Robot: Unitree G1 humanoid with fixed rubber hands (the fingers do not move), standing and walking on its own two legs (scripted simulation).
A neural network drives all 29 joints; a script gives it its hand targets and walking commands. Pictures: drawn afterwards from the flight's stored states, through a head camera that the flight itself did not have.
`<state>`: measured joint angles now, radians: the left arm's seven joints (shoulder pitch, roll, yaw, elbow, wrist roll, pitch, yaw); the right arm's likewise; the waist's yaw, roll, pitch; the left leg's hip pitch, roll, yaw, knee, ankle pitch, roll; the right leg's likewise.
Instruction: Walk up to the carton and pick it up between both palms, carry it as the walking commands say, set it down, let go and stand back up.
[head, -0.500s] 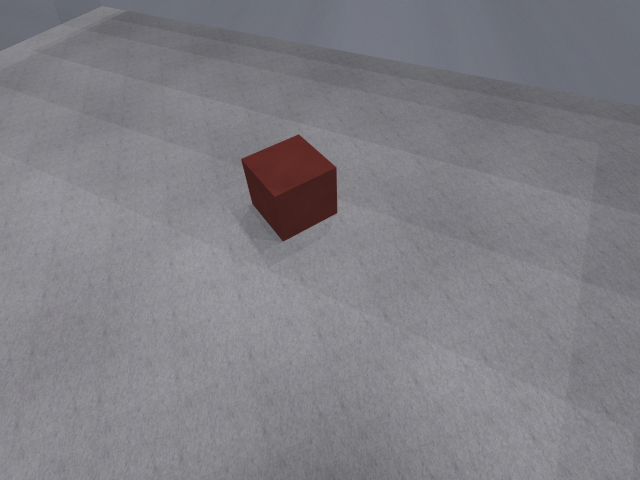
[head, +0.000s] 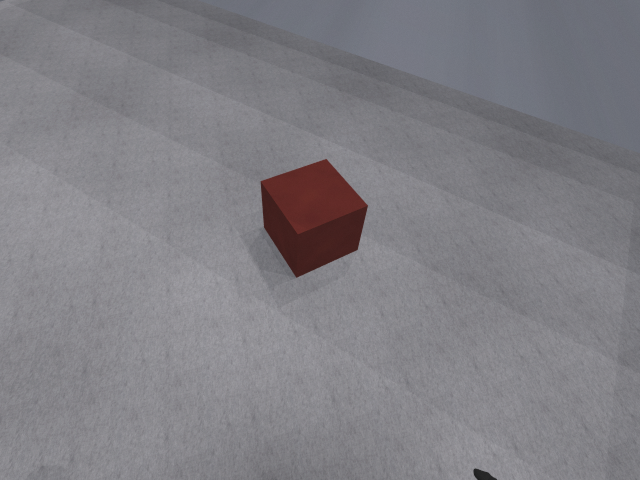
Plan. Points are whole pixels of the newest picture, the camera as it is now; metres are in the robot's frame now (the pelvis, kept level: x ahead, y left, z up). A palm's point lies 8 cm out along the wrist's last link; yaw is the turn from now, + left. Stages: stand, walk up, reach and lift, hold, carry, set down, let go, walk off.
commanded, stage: walk up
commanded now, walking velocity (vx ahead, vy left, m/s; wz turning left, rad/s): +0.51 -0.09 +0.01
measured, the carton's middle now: (311, 217) +1.08 +0.02 -0.64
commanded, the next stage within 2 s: none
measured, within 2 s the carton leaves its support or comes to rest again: neither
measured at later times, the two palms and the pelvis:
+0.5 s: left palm (197, 334) +0.34 +0.20 -0.11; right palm (507, 442) +0.21 -0.28 -0.15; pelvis +0.26 -0.05 +0.00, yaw +2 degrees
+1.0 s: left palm (162, 298) +0.42 +0.28 -0.14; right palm (420, 233) +0.59 -0.20 -0.12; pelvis +0.48 +0.04 +0.00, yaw +1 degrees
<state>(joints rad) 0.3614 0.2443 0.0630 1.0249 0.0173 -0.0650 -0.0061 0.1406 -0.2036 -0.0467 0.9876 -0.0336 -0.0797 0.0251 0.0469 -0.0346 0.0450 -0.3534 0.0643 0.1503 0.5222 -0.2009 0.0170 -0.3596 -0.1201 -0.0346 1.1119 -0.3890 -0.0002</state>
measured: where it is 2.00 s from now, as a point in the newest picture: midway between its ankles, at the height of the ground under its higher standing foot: (297, 355)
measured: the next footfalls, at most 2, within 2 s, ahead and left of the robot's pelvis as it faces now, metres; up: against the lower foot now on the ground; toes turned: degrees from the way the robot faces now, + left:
right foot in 0.38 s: +0.35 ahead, -0.15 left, +0.00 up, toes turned -8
left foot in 0.90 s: +0.59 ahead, +0.15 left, +0.00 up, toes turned +9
